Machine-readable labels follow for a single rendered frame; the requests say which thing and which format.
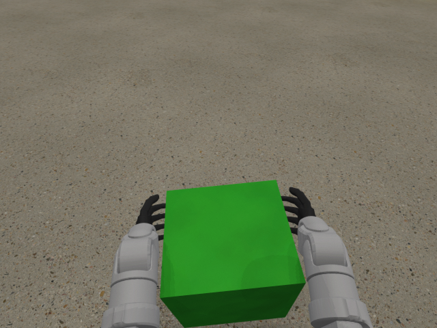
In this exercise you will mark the robot right hand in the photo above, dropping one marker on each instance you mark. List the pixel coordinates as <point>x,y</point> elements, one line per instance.
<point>304,207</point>

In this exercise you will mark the robot right forearm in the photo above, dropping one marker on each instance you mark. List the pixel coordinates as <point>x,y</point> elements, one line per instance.
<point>334,297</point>

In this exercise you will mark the carton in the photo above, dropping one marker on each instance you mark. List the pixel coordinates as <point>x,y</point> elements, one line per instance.
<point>228,255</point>

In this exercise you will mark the robot left forearm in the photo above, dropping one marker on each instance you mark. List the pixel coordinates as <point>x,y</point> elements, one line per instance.
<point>134,281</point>

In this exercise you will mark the robot left hand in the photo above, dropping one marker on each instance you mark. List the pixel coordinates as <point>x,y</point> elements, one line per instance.
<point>147,211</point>

